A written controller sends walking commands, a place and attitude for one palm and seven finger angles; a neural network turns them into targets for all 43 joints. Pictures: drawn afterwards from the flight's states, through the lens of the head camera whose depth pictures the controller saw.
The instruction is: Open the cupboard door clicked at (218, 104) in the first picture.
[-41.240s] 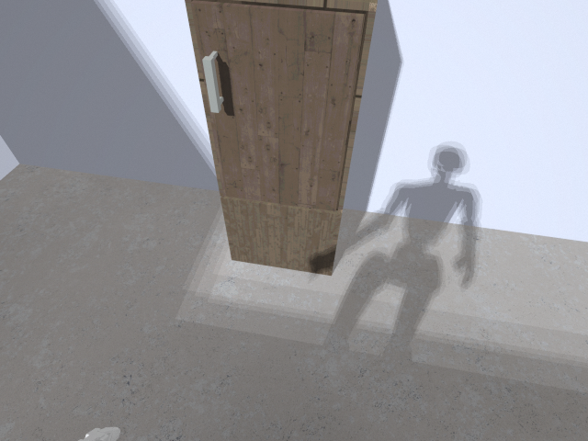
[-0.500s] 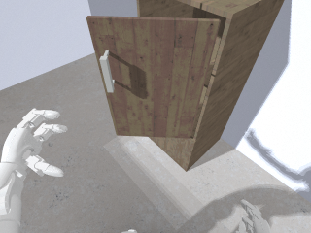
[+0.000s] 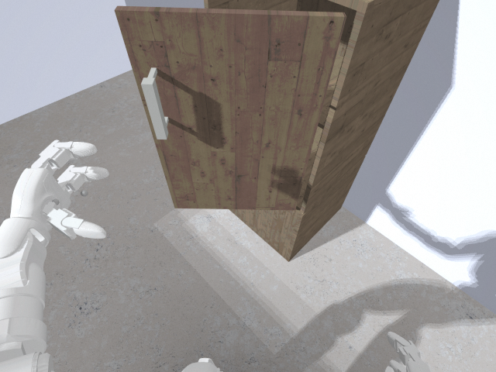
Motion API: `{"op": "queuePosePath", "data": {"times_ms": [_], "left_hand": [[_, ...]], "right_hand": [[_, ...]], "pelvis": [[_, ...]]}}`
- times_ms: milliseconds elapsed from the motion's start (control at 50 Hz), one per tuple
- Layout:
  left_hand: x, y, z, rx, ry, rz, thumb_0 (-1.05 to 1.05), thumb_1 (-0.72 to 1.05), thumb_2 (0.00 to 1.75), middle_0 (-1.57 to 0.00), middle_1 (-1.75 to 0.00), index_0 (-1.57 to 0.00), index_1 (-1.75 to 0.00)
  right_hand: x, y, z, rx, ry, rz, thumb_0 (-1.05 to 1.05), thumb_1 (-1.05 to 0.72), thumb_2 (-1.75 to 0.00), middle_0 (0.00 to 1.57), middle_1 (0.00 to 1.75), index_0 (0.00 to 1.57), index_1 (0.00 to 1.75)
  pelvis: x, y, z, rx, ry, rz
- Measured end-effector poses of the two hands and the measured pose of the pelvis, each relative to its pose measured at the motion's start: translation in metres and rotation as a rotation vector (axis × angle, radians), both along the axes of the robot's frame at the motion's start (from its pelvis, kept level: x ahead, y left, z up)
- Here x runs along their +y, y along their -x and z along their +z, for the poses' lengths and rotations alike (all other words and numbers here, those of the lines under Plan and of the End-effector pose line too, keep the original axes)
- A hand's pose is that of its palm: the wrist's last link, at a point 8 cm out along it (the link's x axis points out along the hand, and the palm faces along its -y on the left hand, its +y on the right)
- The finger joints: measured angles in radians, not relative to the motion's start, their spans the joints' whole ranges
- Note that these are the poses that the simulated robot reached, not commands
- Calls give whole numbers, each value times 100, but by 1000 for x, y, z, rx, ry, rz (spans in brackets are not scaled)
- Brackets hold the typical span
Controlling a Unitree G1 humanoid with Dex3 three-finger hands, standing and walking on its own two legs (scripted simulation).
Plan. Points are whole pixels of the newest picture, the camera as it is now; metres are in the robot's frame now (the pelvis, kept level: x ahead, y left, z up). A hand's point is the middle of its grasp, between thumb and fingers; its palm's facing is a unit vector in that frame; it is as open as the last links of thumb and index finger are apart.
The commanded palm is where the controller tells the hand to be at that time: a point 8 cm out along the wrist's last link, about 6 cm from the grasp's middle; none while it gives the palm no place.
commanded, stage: move the hooked fingers beside the handle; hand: left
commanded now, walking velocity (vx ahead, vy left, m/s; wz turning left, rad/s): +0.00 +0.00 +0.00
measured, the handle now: (157, 104) +0.59 +0.22 +0.09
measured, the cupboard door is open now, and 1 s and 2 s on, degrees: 45 45 45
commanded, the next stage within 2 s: slide the fingers in behind the handle in 2.00 s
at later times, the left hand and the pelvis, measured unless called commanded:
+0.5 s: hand (100, 160) +0.42 +0.28 +0.09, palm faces +0.04 -1.00 +0.02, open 14.0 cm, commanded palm +0.40 +0.32 +0.10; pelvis +0.00 +0.02 -0.01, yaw -1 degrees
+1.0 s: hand (119, 131) +0.50 +0.26 +0.10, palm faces +0.04 -1.00 +0.01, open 14.0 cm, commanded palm +0.48 +0.31 +0.09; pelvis +0.00 +0.01 -0.02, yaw -2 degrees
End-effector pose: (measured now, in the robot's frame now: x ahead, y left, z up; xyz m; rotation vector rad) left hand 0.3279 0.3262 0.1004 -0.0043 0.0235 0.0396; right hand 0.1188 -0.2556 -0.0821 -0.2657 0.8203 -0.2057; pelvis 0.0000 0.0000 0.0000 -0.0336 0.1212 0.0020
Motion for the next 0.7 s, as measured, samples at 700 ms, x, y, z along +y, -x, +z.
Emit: {"op": "queuePosePath", "data": {"times_ms": [700], "left_hand": [[-5,-102,-6,-3,11,-9,-1,-50,30,-30,-120,-30,-120]], "right_hand": [[8,70,-21,294,27,-101,1,-90,-90,20,30,20,30]], "pelvis": [[20,-2,-12,101,23,-11]]}}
